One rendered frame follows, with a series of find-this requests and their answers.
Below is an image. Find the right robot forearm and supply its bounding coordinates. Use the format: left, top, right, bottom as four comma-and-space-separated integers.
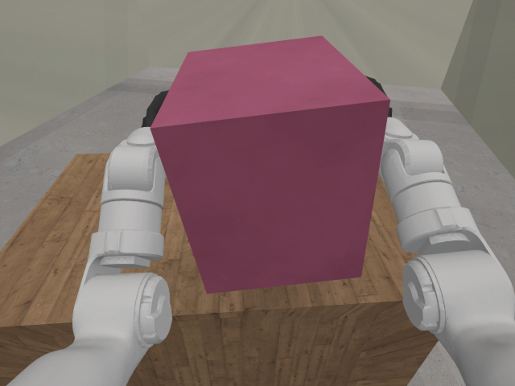
378, 117, 515, 317

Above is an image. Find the carton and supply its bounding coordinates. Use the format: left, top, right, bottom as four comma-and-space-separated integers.
150, 36, 390, 294

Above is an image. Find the right robot hand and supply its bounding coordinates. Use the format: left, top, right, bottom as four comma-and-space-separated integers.
366, 76, 392, 117

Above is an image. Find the left robot forearm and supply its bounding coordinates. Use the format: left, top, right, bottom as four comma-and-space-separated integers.
72, 127, 167, 336

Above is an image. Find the robot left upper arm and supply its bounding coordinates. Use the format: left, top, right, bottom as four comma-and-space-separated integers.
7, 273, 172, 386

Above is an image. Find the pedestal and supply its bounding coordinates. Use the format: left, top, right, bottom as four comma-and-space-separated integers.
0, 153, 439, 386

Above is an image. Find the robot right upper arm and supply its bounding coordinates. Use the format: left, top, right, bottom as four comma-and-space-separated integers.
402, 249, 515, 386

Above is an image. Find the left robot hand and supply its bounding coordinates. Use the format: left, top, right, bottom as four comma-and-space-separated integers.
142, 90, 169, 127

